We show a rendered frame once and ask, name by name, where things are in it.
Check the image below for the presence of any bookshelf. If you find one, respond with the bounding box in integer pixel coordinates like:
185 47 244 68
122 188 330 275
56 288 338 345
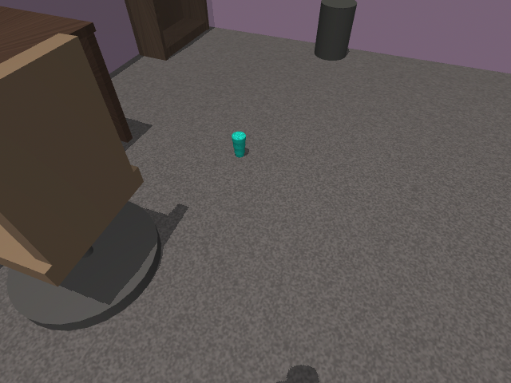
125 0 209 61

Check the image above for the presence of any office chair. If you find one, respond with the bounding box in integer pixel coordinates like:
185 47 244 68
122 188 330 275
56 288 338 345
0 34 161 331

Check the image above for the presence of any desk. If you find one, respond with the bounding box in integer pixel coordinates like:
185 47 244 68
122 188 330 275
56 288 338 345
0 6 133 143

